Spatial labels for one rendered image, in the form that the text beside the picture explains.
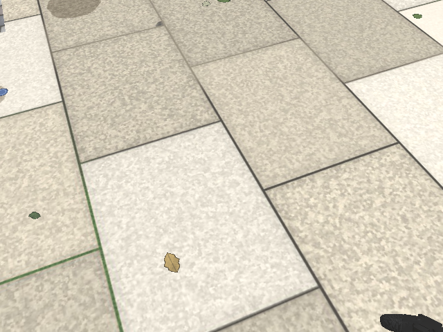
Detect right robot hand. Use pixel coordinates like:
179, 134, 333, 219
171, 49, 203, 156
380, 314, 443, 332

